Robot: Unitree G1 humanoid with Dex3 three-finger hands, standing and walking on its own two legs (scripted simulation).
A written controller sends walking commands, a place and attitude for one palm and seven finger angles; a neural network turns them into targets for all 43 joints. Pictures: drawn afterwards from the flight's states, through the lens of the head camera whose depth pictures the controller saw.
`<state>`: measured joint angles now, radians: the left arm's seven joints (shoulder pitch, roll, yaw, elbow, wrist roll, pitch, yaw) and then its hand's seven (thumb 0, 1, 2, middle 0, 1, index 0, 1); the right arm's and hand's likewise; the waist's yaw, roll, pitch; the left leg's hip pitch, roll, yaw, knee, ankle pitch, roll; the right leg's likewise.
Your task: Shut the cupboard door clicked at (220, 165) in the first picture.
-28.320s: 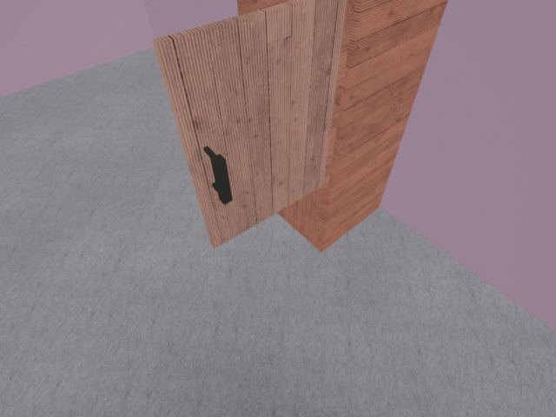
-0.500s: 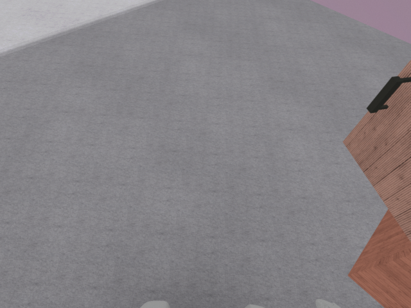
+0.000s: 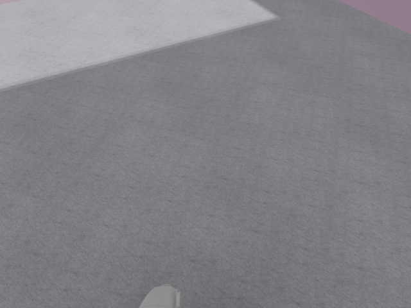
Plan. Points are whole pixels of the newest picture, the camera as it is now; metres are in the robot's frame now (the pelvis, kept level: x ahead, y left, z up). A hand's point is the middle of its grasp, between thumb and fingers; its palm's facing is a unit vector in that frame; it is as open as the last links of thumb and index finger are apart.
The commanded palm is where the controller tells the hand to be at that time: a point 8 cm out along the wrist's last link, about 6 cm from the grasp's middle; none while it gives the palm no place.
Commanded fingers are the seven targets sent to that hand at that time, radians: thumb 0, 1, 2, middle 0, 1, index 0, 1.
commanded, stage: walk to a spot facing it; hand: left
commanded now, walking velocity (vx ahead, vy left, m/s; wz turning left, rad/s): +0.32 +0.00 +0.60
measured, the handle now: out of the picture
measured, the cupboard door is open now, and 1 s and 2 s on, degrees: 59 59 59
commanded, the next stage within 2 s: turn to face it in 0.48 s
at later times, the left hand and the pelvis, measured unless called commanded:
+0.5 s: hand (100, 277) +0.21 +0.27 -0.17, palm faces +0.26 -0.94 -0.22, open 7.4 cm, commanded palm none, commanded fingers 0.00 0.90 0.90 -0.20 -0.30 -0.20 -0.30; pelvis +0.18 +0.05 -0.01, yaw +14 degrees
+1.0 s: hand (122, 235) +0.31 +0.24 -0.18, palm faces +0.20 -0.96 -0.21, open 7.2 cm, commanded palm none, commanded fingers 0.00 0.90 0.90 -0.20 -0.30 -0.20 -0.30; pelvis +0.33 +0.05 +0.00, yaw +8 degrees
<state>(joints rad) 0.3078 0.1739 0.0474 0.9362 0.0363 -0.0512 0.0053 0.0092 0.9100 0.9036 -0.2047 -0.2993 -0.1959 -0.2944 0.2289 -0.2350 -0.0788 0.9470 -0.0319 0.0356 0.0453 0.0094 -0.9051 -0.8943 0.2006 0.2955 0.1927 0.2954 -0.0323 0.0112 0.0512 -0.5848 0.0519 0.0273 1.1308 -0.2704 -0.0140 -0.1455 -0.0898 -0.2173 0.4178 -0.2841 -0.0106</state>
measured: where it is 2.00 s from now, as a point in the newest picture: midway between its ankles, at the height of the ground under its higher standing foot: (196, 272)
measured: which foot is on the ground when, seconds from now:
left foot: up 0.00-0.22, down 0.24-0.66, up 0.68-1.00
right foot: down 0.00-0.22, up 0.24-0.64, down 0.66-1.00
